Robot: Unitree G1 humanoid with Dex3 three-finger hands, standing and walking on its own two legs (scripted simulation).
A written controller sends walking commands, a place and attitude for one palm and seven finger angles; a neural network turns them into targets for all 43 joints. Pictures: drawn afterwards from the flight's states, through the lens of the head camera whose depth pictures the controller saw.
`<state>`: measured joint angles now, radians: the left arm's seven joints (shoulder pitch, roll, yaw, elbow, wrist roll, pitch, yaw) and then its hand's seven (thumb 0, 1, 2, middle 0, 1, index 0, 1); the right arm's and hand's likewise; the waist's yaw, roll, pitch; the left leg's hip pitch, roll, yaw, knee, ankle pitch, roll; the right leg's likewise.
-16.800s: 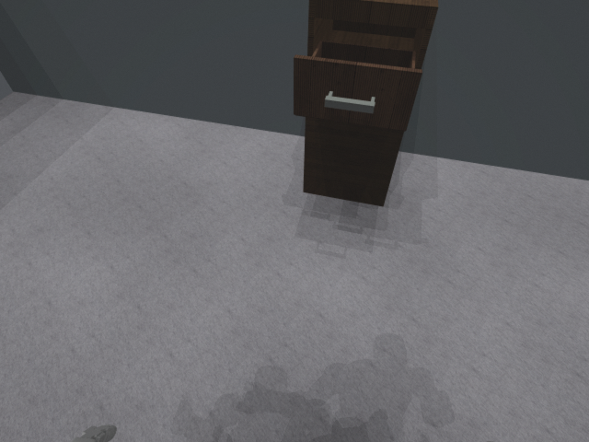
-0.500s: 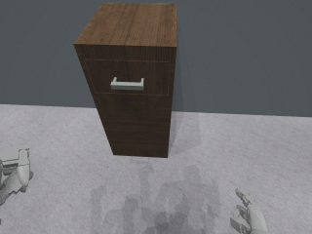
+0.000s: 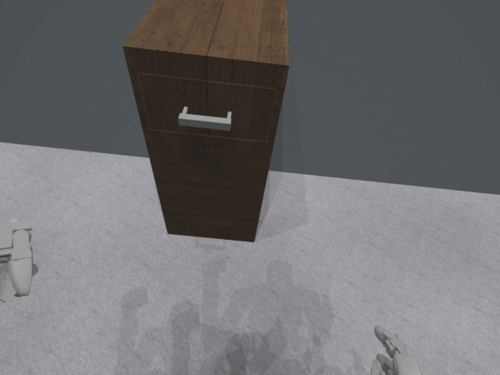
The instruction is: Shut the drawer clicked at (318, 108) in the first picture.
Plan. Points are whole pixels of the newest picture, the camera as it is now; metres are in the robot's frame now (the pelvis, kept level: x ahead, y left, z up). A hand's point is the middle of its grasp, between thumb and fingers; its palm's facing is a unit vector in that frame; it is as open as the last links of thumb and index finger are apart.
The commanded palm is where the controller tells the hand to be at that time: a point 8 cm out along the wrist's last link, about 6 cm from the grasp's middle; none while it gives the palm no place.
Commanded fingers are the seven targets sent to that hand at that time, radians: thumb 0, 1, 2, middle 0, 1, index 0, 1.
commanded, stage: step back with the hand held close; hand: left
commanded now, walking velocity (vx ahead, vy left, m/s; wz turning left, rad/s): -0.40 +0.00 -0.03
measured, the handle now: (206, 117) +0.75 +0.15 -0.06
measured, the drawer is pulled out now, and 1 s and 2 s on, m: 0.00 0.00 0.00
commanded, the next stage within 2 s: stop stepping back and stand still in 0.14 s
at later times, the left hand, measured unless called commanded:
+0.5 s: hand out of the picture +0.08 +0.21 +0.15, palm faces +0.34 -0.84 -0.41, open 3.2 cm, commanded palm +0.03 +0.25 +0.18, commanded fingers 0.00 0.90 0.90 -1.40 -1.60 -1.40 -1.60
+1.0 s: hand out of the picture +0.04 +0.23 +0.17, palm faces +0.30 -0.82 -0.49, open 3.2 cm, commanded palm -0.03 +0.27 +0.18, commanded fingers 0.00 0.90 0.90 -1.40 -1.60 -1.40 -1.60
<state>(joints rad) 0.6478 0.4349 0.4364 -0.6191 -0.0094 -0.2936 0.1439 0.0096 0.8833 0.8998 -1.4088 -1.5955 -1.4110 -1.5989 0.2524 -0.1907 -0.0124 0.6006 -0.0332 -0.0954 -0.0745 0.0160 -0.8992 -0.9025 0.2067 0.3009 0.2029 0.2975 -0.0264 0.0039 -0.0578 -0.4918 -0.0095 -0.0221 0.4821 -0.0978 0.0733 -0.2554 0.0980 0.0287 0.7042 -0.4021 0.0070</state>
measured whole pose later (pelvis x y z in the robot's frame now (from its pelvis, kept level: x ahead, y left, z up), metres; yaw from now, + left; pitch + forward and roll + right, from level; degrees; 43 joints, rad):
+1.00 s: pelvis -0.17 +0.00 -0.01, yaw -3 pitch -1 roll +0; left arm 0.64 0.42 0.40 -0.62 -0.03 -0.20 0.15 0.01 0.89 0.90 -1.41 -1.60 -1.41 -1.60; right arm 0.24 -0.14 0.05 0.62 -0.02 -0.13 -0.05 0.02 -0.90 -0.90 0.21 0.30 0.20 0.30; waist -0.03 -0.03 0.03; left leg -0.33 0.02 0.07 0.57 -0.22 0.02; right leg -0.26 0.01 -0.05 0.59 -0.34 -0.01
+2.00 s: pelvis -0.19 +0.01 +0.00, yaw -1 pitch -2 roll -1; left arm 0.25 0.19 0.03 1.13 0.02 0.00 0.02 0.00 0.90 0.90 -0.24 -0.34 -0.24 -0.35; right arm 0.29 -0.17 -0.02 1.13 -0.03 0.02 -0.02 0.01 -0.90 -0.90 0.20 0.30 0.20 0.30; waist -0.01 0.02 0.05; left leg -0.25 -0.01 0.02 0.43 -0.14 0.03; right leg -0.19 0.01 -0.06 0.43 -0.20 -0.03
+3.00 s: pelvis -0.15 -0.01 +0.01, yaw -2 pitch -2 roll +0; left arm 0.11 0.29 0.02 1.13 0.01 -0.02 0.01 0.00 0.90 0.90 -0.20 -0.30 -0.21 -0.30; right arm 0.12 -0.31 -0.01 1.12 -0.02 0.00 -0.01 0.01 -0.90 -0.90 0.21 0.30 0.20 0.30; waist -0.01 0.02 0.06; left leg -0.14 0.01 0.02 0.32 -0.15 0.00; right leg -0.08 0.03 -0.05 0.30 -0.20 -0.05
